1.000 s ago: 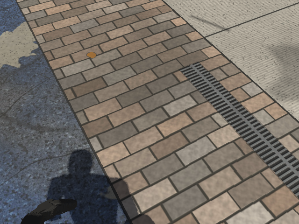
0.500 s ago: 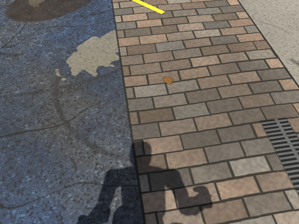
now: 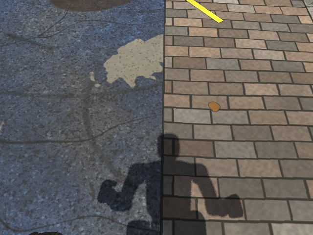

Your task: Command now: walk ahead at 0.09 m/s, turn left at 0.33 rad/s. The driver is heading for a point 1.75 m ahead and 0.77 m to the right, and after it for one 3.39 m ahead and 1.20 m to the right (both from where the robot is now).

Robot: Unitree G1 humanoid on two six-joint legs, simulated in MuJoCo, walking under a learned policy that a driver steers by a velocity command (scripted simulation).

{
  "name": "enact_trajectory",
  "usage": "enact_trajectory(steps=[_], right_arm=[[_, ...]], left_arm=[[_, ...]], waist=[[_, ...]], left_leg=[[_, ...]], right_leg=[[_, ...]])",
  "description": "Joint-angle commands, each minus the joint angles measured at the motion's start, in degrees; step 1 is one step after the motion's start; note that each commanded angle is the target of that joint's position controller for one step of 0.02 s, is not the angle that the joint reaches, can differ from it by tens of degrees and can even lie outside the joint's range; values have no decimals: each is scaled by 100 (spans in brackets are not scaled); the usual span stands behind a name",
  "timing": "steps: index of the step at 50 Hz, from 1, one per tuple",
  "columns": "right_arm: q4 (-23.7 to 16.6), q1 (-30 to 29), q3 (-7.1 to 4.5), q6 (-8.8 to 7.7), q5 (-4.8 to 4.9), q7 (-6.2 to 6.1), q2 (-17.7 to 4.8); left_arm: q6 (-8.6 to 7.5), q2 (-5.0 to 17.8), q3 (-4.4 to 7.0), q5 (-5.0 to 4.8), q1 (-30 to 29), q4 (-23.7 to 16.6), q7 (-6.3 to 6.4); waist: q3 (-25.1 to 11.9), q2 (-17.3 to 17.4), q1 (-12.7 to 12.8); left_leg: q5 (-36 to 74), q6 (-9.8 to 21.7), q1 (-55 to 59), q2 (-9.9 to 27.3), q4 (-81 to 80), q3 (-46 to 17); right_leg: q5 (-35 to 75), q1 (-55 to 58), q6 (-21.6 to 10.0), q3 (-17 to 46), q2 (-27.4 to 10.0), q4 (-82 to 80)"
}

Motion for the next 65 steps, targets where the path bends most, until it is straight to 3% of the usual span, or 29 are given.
enact_trajectory(steps=[1,3,4,5,6,7,10,18,20,22,23,25,29,33,36,37,38,39,40,42,43,49,55,58,59,60,61,62,65], right_arm=[[-363,-122,-129,-37,-36,-42,-644],[-273,-185,26,-90,-54,-25,-301],[-173,197,142,-166,-196,-2,37],[-31,969,142,-221,-309,12,33],[37,1005,102,-200,-311,-2,-210],[34,644,43,-159,-255,-21,-428],[-3,135,-46,21,-179,-41,-529],[86,238,-128,-58,-116,-91,-250],[97,233,-215,-50,-132,-89,-446],[12,108,-301,-68,-219,-138,-731],[-116,13,-271,-109,-237,-173,-658],[-256,-335,-221,-170,-151,-201,-564],[-147,-153,-285,-73,-81,-181,-727],[-101,-90,-353,-3,-8,-116,-930],[-52,-186,-320,-144,142,-31,-812],[-8,54,-284,-234,54,11,-662],[-303,-21,-100,-278,-336,48,-181],[-338,-405,-140,-280,-225,42,-412],[-351,-608,-186,-233,-36,23,-588],[-242,-622,-221,-156,-108,-93,-623],[-237,-550,-243,-126,-145,-119,-652],[-189,-528,-119,-146,-106,-59,-291],[-256,-589,-155,-276,-25,67,-401],[-110,-143,-169,-356,-43,137,-345],[-135,-79,-211,-360,-135,123,-564],[-201,-304,-285,-315,-270,104,-1056],[-258,-329,-256,-335,-394,117,-894],[-332,-522,-185,-359,-328,95,-706],[-309,-775,-56,-361,-75,47,-374]], left_arm=[[-95,577,177,-9,169,-283,-59],[-195,435,156,48,356,-223,-110],[-243,570,138,176,280,-289,-103],[-222,743,119,280,-33,-391,-82],[-167,352,41,222,-42,-284,-82],[-128,303,29,110,-16,-269,-133],[-21,871,204,-61,-26,-328,-197],[198,805,338,-155,91,-577,-35],[260,730,348,-208,-99,-723,-32],[270,602,340,-151,19,-745,-83],[265,748,413,-86,9,-752,-113],[353,758,487,-153,198,-656,-120],[422,346,320,-207,-150,-851,-205],[426,451,356,-210,-143,-1007,-334],[469,654,522,-157,584,-841,-272],[457,1038,661,-145,1002,-814,-177],[422,1792,771,-58,1146,-963,-69],[276,1504,658,114,1304,-937,-159],[165,1334,595,87,984,-934,-198],[146,985,500,-120,455,-899,-116],[180,971,477,-136,245,-921,-72],[285,1002,509,-93,308,-890,76],[374,1061,538,-99,293,-910,24],[431,906,461,-165,189,-901,48],[423,710,394,-135,429,-851,57],[382,511,346,-95,605,-913,54],[318,872,453,-43,416,-942,78],[305,1143,563,-56,517,-843,75],[416,768,506,-74,757,-525,99]], waist=[[-1028,927,108],[-944,904,311],[-1054,452,123],[-1076,-533,-446],[-1134,-919,-387],[-953,-819,-199],[-569,-645,-27],[-1067,-443,96],[-797,204,119],[-510,1249,163],[-501,1101,99],[-327,399,286],[-251,823,-21],[-484,1087,-86],[-701,914,323],[-984,200,475],[-1204,-1597,315],[-1948,-1021,730],[-1415,-524,621],[-764,-152,354],[-682,-249,210],[-779,-572,244],[-694,-839,357],[-826,-771,117],[-889,-355,180],[-663,1107,515],[-536,1608,278],[-455,1217,332],[-323,834,401]], left_leg=[[2437,743,586,1545,-62,-1127],[1946,466,424,1353,243,-1034],[1154,139,223,989,563,-749],[-939,-185,-79,505,924,-271],[-1359,-492,36,626,917,1],[-1014,-558,174,680,686,99],[-561,-491,304,534,377,380],[-238,-296,497,504,342,562],[542,-26,866,987,-147,216],[2400,829,1330,2490,-652,-913],[3222,1250,1329,3092,-693,-1226],[3449,1137,1318,2904,-577,-674],[3557,782,1663,2229,-495,477],[3433,673,1463,2319,-282,897],[3243,255,998,2127,758,1341],[2183,-223,92,1767,1841,1674],[-2548,-777,-1830,924,3719,1679],[-3022,-821,-1965,686,4565,479],[-2607,-771,-2112,842,4743,363],[-1690,-713,-2097,1025,4135,357],[-1374,-740,-1760,1000,3884,366],[-801,-888,-1120,681,2342,409],[-888,-740,-524,492,1112,355],[55,-501,407,584,-378,536],[370,-280,928,1208,-720,39],[860,372,1007,2200,-1038,-1230],[1115,1167,494,2900,-1287,-2099],[1098,1268,382,2824,-1235,-1884],[1318,790,634,2121,-932,-847]], right_leg=[[94,868,-132,-206,51,-480],[1183,1753,-445,-275,-78,-1687],[2817,2425,-710,434,-706,-1936],[4381,2765,-1404,1216,-1403,-1654],[3630,2475,-2033,1719,-1718,-1767],[2737,2261,-1958,1721,-1412,-1847],[973,1800,-1460,1451,-841,-1890],[1788,1951,-1546,1746,-638,-1433],[1017,1130,-1180,1088,-113,-1006],[-1135,-39,-649,-63,545,319],[-2268,-358,-477,-133,312,1517],[-2136,-594,-267,-20,46,2413],[-1233,-426,-44,-606,-89,1414],[-1062,626,-213,-1094,-2,165],[77,1955,-618,-1269,312,-1336],[1944,3148,-954,-458,-51,-1674],[4912,4263,-2004,1972,-1802,-1465],[4171,3860,-2894,2748,-2345,-1807],[3255,3480,-2707,2222,-2048,-1970],[1837,2775,-2066,1564,-1418,-2117],[1618,2361,-1948,1382,-1218,-2195],[494,2027,-1865,1392,-829,-2293],[-139,1906,-1791,2195,-787,-2200],[131,1803,-1461,2095,-566,-1756],[-421,1420,-1149,1791,-291,-1315],[-1538,591,-771,676,577,-369],[-2550,412,-488,328,713,966],[-2397,375,-361,472,580,1874],[-1670,215,-94,500,541,2448]])
Keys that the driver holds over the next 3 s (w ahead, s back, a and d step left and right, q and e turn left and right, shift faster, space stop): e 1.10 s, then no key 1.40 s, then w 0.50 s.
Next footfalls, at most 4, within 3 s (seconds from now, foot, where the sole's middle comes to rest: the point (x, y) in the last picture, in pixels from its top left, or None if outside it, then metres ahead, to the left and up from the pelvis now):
0.08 right None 0.14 -0.14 -0.78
0.74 right None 0.08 -0.19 -0.78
1.18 left None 0.16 0.02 -0.78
1.50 right None -0.03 -0.17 -0.78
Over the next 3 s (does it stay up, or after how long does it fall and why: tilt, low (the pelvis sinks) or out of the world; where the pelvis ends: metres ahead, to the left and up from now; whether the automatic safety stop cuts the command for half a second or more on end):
stays up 0.15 -0.11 0.01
